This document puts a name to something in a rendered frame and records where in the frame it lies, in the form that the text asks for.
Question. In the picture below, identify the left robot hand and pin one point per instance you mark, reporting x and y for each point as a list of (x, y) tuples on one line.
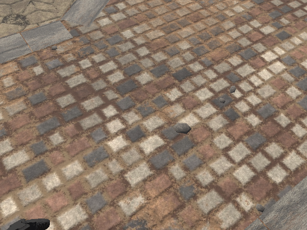
[(30, 224)]

